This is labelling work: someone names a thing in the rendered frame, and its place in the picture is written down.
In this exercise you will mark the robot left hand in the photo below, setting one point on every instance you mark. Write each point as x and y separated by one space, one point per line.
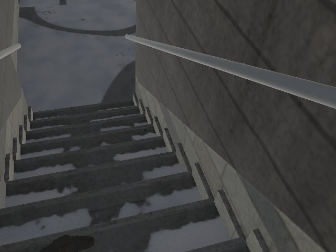
68 243

